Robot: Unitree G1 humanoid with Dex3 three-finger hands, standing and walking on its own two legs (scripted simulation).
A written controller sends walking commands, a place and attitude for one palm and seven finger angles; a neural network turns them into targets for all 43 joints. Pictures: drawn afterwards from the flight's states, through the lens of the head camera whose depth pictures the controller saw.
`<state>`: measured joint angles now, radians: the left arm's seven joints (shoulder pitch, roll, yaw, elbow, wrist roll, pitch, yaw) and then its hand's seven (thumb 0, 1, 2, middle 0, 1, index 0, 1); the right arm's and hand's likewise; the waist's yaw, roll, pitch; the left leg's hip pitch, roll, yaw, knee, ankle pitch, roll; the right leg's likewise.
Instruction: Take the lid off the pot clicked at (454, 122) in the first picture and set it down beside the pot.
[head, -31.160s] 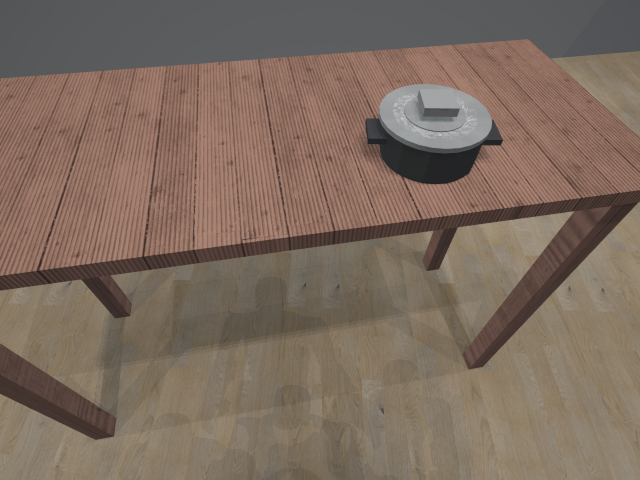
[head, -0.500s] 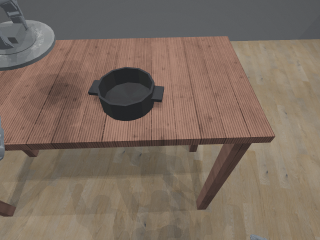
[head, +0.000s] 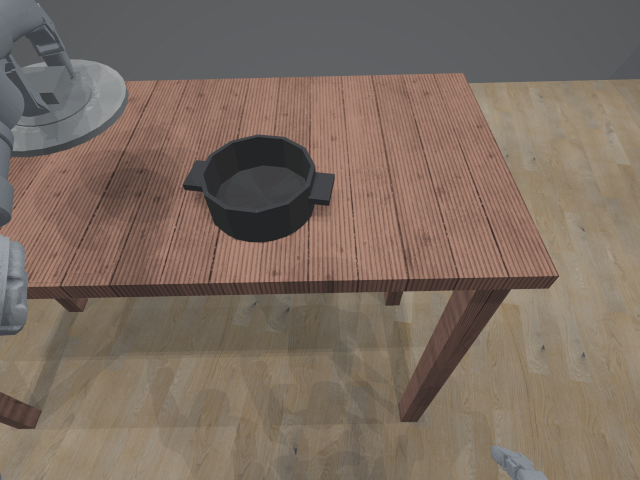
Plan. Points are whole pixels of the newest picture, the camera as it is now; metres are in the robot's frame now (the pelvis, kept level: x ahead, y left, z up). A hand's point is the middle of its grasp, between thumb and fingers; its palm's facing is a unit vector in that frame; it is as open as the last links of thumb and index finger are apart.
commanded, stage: lower the lid onto the table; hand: left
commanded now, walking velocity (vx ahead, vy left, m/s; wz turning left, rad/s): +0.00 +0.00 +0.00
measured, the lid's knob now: (37, 85) +0.48 +0.30 +0.25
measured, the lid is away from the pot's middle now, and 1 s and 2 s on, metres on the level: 0.22 0.23 0.23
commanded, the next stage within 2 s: none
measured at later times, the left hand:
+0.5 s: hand (42, 111) +0.46 +0.29 +0.24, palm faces -0.27 -0.11 -0.96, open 8.6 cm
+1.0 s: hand (54, 142) +0.46 +0.31 +0.20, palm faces -0.34 -0.12 -0.93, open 8.6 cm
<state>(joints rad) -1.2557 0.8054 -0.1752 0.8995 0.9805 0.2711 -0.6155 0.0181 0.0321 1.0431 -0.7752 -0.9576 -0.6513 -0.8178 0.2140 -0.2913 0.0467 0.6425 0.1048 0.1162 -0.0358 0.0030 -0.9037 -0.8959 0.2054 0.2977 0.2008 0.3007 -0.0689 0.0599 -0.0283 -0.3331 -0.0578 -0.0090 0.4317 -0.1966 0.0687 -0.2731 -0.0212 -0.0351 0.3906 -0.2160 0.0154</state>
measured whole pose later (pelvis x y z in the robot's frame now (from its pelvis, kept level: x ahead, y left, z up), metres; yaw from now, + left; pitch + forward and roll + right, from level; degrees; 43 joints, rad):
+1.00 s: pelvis +0.01 +0.00 +0.00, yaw +0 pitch +7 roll -1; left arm -1.11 0.81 -0.12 0.97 0.96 0.15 -0.55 0.02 0.04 1.04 -0.77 -0.96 -0.64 -0.82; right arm 0.25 -0.30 0.03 0.65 0.10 0.12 -0.04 0.00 -0.90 -0.90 0.21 0.30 0.20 0.30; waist -0.09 0.05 -0.03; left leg -0.36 -0.05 -0.01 0.47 -0.22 0.07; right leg -0.29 -0.01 -0.03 0.40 -0.23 0.02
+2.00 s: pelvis +0.00 +0.01 -0.01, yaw -1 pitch +8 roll -2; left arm -1.04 0.78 -0.11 1.08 0.95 0.04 -0.49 0.03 0.05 1.04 -0.76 -0.96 -0.63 -0.81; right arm 0.26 -0.30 0.03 0.67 0.09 0.15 -0.06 0.00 -0.90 -0.90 0.21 0.30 0.20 0.30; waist -0.10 0.03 -0.04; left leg -0.42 -0.05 0.00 0.53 -0.24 0.07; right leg -0.34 -0.01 -0.03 0.45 -0.24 0.02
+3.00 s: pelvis +0.00 +0.00 -0.01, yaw -1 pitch +9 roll -2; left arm -1.01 0.81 -0.09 1.04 0.96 -0.09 -0.42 0.02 -0.01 0.92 -0.58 -0.79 -0.58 -0.76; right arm 0.26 -0.29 0.03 0.68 0.09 0.22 -0.08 0.00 -0.90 -0.90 0.21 0.30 0.20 0.30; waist -0.10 0.03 -0.05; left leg -0.47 -0.04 0.00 0.57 -0.26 0.07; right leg -0.40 0.00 -0.02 0.49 -0.25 0.02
